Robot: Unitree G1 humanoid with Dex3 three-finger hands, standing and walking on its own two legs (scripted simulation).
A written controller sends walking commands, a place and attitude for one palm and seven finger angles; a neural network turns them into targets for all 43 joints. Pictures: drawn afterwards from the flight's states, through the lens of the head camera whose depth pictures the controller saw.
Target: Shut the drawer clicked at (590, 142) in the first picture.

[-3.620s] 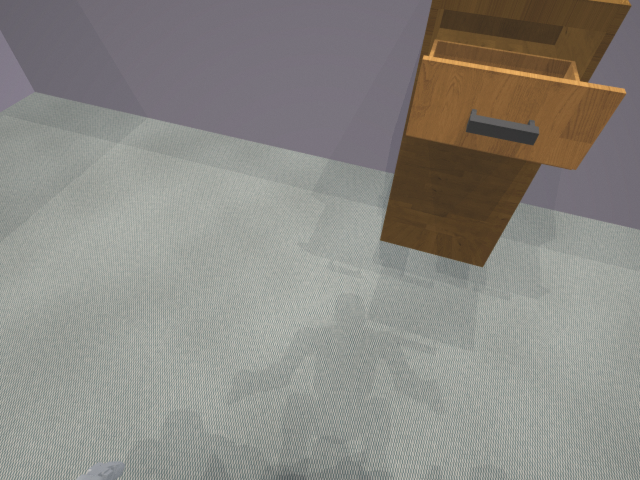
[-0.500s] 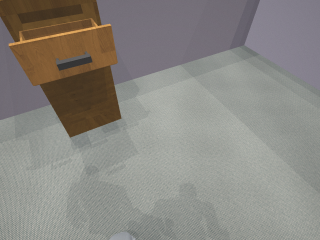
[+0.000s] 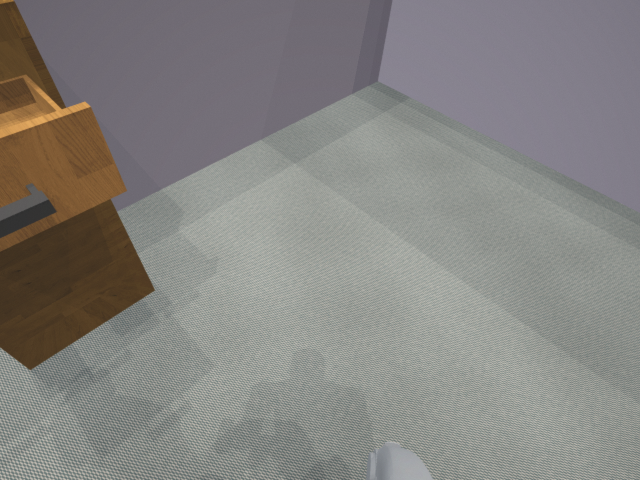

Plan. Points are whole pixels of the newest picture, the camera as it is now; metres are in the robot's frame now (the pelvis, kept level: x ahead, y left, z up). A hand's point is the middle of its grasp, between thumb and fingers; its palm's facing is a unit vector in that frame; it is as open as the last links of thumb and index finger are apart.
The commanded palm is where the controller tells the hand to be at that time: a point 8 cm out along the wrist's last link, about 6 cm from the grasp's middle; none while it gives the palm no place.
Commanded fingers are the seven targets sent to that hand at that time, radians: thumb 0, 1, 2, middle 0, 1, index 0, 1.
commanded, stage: walk to a spot facing it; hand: left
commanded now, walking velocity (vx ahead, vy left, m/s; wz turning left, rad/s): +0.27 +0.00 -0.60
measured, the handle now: out of the picture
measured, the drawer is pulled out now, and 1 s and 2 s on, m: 0.30 0.30 0.30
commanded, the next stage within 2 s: turn to face it in 0.14 s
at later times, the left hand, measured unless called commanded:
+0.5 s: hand (252, 371) +0.31 +0.12 -0.17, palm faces -0.11 -0.98 -0.19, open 7.3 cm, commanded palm none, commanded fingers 0.00 0.90 0.90 -0.20 -0.30 -0.20 -0.30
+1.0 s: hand (211, 374) +0.30 +0.19 -0.17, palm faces +0.19 -0.95 -0.26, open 7.4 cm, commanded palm none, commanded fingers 0.00 0.90 0.90 -0.20 -0.30 -0.20 -0.30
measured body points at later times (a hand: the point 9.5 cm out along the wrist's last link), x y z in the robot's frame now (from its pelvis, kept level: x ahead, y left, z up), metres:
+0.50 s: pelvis +0.19 -0.04 -0.01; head +0.20 -0.03 +0.44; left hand +0.32 +0.17 -0.16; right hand +0.22 -0.28 -0.15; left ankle +0.26 +0.08 -0.71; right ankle +0.21 -0.13 -0.74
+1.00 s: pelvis +0.25 -0.04 +0.00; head +0.30 -0.02 +0.44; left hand +0.29 +0.24 -0.15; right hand +0.34 -0.28 -0.14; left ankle +0.27 +0.06 -0.74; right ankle +0.25 -0.20 -0.69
